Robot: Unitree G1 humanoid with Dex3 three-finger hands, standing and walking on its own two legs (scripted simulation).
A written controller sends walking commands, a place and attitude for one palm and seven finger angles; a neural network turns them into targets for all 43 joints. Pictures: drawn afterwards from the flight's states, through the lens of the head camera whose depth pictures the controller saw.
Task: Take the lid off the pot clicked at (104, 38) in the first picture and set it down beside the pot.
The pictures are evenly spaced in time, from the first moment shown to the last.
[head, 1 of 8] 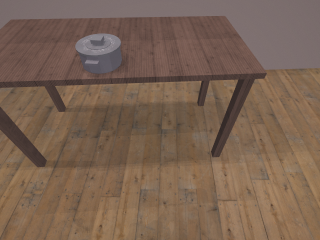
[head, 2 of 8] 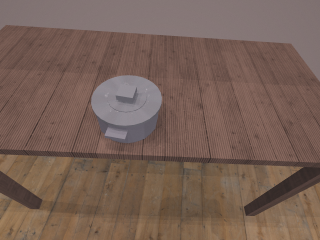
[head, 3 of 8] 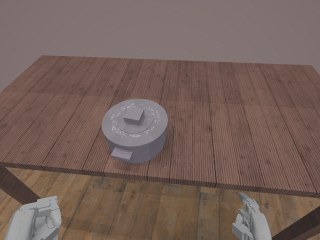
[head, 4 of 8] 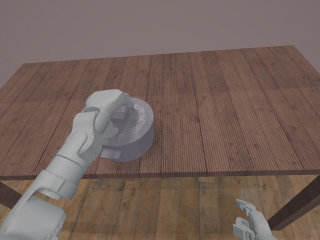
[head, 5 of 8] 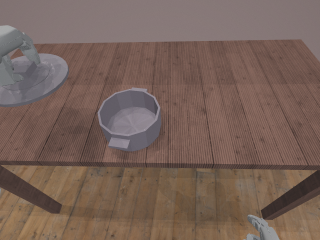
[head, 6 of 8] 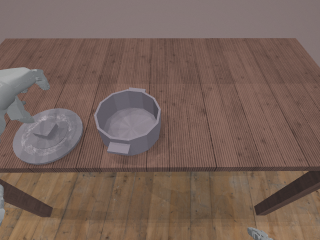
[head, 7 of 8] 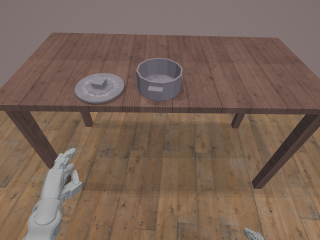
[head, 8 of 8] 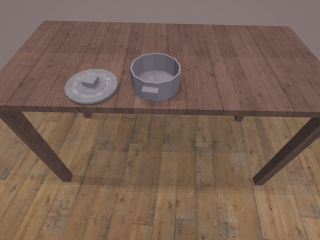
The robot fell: no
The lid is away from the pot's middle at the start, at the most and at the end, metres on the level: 0.00 0.24 0.24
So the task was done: yes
